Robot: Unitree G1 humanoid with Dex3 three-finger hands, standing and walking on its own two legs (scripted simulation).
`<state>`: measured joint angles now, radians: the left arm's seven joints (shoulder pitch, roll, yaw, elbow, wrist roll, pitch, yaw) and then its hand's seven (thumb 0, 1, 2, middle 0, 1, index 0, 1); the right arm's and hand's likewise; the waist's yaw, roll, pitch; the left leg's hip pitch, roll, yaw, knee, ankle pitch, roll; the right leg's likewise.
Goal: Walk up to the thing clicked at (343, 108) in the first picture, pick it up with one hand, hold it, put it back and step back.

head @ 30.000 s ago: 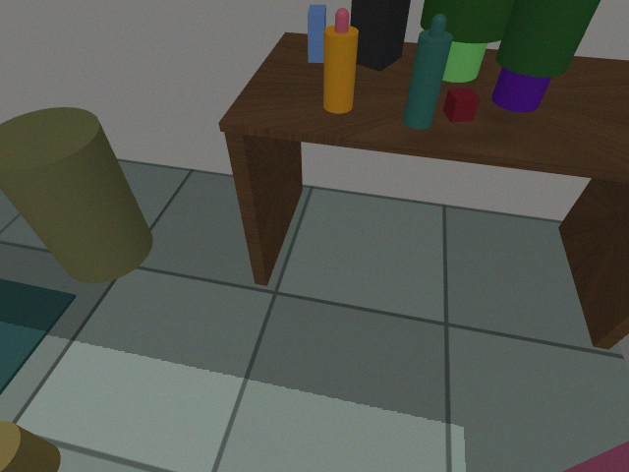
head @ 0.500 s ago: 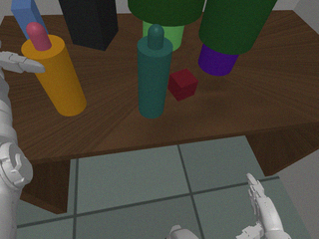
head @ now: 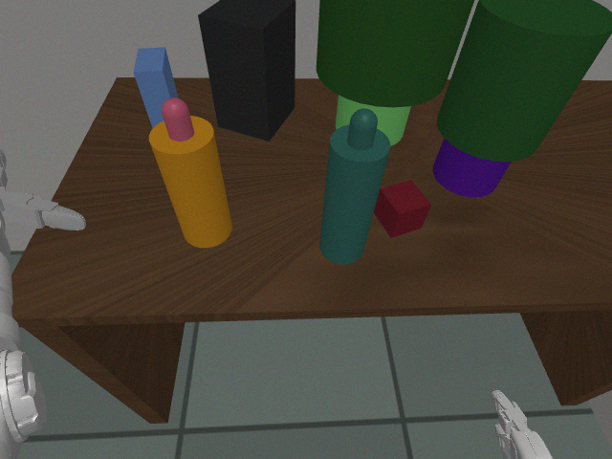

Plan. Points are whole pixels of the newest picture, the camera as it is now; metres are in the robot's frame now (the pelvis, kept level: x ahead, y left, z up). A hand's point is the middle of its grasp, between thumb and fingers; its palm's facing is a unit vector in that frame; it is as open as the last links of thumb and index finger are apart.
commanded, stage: sink last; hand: left
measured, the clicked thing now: (193, 175) +0.50 +0.14 +0.10
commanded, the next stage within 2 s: home in 0.86 s
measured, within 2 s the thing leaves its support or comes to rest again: neither
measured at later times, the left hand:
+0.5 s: hand (19, 386) +0.21 +0.23 +0.15, palm faces +0.35 -0.85 -0.40, open 17.5 cm
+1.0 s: hand out of the picture +0.12 +0.20 +0.17, palm faces +0.33 -0.83 -0.45, open 17.4 cm
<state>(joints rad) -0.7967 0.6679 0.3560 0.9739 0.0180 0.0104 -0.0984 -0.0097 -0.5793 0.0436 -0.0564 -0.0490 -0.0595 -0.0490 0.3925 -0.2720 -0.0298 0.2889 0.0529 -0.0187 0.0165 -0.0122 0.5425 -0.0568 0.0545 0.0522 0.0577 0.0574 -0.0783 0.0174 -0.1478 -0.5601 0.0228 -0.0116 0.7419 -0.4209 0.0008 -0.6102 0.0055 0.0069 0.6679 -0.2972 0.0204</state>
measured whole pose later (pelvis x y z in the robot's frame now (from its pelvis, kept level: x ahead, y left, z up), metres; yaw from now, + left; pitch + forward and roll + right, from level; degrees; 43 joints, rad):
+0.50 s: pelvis -0.01 -0.01 +0.00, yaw +2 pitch +4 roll +0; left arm 0.36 0.35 0.31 -0.38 -0.08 -0.01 0.01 -0.01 -0.55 0.01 -0.06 -0.05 -0.07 -0.04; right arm 0.36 -0.23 -0.12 0.35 0.05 0.04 -0.02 -0.01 0.52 -0.06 0.06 0.05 0.06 0.06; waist 0.05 0.06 -0.07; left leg -0.36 0.00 -0.03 0.70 -0.41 -0.01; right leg -0.43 -0.02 -0.02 0.70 -0.34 0.01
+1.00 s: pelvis -0.05 -0.03 +0.00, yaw +3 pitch +0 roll +1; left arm 0.57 0.37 0.31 -0.52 -0.07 -0.20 0.02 -0.01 -0.53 0.03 -0.06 -0.05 -0.06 -0.04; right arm 0.41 -0.22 -0.16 0.33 0.04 -0.10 -0.06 -0.01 0.52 -0.05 0.06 0.05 0.06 0.06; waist 0.04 0.04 -0.04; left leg -0.38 -0.01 -0.04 0.75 -0.38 -0.02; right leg -0.45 -0.03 -0.02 0.76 -0.32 0.00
